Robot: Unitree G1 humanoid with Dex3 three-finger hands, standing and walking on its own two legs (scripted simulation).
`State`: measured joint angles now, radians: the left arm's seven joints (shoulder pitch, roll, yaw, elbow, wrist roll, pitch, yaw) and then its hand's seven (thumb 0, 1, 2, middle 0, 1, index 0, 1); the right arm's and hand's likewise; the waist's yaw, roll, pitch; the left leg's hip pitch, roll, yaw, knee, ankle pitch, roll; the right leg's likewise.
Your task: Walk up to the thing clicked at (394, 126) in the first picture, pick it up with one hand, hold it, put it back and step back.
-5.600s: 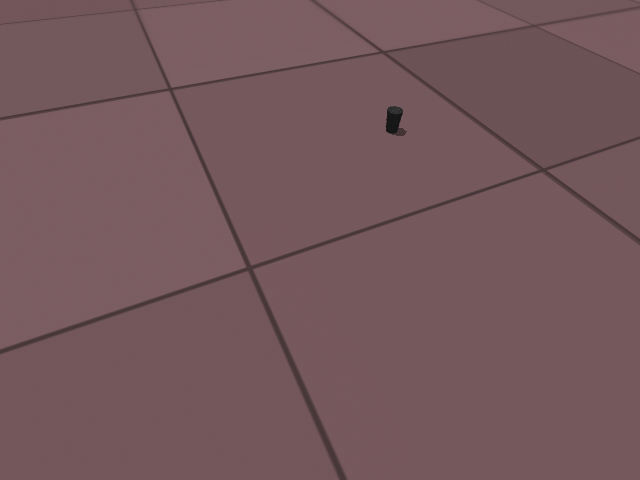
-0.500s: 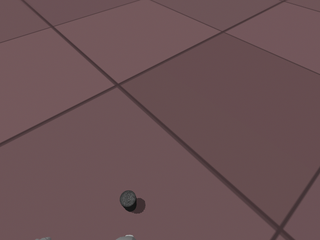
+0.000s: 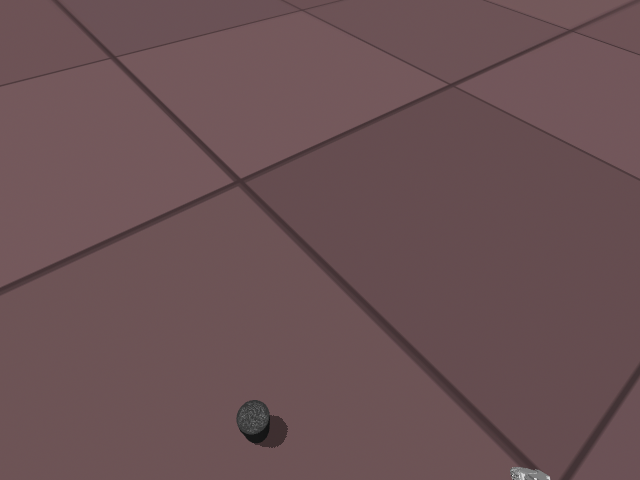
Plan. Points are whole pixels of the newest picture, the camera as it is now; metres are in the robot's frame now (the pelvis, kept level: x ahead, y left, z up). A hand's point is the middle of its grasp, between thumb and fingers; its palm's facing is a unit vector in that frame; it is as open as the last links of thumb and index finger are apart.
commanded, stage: walk up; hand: left
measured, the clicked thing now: (255, 424) +0.39 +0.18 -0.71
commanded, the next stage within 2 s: stand in 0.86 s
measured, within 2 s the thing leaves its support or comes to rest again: neither
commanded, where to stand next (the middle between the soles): +0.06 -0.01 m, yaw -1 degrees
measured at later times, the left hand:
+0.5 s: hand out of the picture +0.10 +0.25 -0.15, palm faces -0.04 -0.94 -0.34, open 7.4 cm
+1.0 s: hand out of the picture +0.10 +0.25 -0.15, palm faces -0.03 -0.94 -0.34, open 7.4 cm
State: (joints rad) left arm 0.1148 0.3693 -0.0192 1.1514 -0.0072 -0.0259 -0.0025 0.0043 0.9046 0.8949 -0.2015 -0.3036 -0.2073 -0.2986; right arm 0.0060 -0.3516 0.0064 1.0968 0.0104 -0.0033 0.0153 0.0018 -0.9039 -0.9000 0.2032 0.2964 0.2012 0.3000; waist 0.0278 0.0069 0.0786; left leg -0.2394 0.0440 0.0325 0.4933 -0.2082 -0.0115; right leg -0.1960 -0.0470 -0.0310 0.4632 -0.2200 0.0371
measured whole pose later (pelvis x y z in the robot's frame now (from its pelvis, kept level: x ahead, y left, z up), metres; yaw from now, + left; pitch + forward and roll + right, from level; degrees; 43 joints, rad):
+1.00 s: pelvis +0.02 -0.01 +0.01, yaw +0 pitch -2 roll +0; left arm 0.08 0.35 0.01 1.16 0.01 -0.01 -0.01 0.00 0.91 0.90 -0.20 -0.30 -0.21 -0.30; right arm 0.06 -0.34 -0.01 1.15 -0.01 0.00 0.01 0.00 -0.91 -0.90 0.20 0.30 0.20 0.30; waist -0.01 0.00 0.05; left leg -0.15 0.04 0.04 0.33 -0.15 -0.02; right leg -0.12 -0.04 -0.03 0.33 -0.17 0.03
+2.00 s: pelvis +0.03 -0.01 +0.01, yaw +0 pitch -2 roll +0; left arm 0.11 0.36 0.00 1.13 0.01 -0.01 -0.01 0.00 0.90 0.90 -0.20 -0.30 -0.21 -0.30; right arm 0.09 -0.35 0.00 1.14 -0.01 0.00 0.01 0.00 -0.91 -0.90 0.20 0.30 0.20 0.30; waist -0.01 0.00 0.05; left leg -0.12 0.05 0.03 0.32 -0.16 -0.03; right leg -0.09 -0.04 -0.04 0.31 -0.19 0.03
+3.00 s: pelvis +0.04 -0.01 +0.01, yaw +0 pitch -2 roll +0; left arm 0.12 0.36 0.00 1.12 0.01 -0.01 0.00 0.00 0.90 0.90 -0.20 -0.30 -0.21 -0.30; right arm 0.10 -0.35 0.00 1.13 -0.01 0.00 0.00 0.00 -0.90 -0.90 0.20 0.30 0.20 0.30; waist 0.00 0.00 0.05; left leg -0.11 0.05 0.04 0.32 -0.17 -0.03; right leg -0.08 -0.04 -0.03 0.31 -0.20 0.03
